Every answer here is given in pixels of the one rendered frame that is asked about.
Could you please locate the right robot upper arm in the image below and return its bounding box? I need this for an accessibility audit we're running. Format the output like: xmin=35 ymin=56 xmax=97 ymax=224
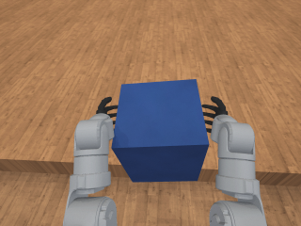
xmin=209 ymin=200 xmax=267 ymax=226

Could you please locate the carton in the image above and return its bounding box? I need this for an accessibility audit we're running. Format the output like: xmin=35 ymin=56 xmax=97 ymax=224
xmin=111 ymin=79 xmax=210 ymax=183

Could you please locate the robot right hand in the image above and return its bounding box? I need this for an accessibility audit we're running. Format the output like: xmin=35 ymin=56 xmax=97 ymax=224
xmin=202 ymin=96 xmax=229 ymax=133

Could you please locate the left robot upper arm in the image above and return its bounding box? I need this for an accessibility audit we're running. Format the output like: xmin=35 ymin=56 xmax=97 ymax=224
xmin=63 ymin=196 xmax=118 ymax=226

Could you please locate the robot left forearm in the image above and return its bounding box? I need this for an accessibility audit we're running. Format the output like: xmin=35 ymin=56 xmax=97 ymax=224
xmin=63 ymin=113 xmax=115 ymax=226

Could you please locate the robot right forearm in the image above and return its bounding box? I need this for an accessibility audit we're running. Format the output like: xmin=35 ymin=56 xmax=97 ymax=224
xmin=210 ymin=114 xmax=267 ymax=226

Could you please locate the robot left hand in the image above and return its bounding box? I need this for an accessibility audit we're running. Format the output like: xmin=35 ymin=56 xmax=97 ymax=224
xmin=96 ymin=97 xmax=118 ymax=131

